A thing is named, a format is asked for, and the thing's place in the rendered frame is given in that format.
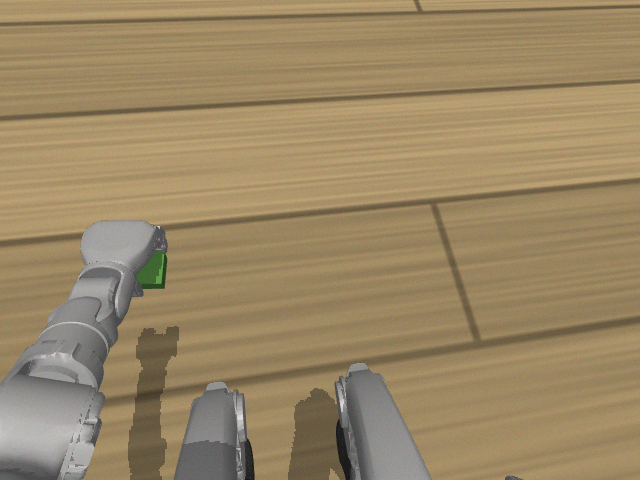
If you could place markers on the small box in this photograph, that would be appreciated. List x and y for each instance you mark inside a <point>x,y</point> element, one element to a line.
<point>153,274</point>

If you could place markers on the right robot foot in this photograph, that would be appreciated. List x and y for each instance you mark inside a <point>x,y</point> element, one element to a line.
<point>342,452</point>

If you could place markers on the left robot arm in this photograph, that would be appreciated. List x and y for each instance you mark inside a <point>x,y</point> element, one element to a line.
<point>49,401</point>

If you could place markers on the left robot hand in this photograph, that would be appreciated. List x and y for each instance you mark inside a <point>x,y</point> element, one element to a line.
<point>130,243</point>

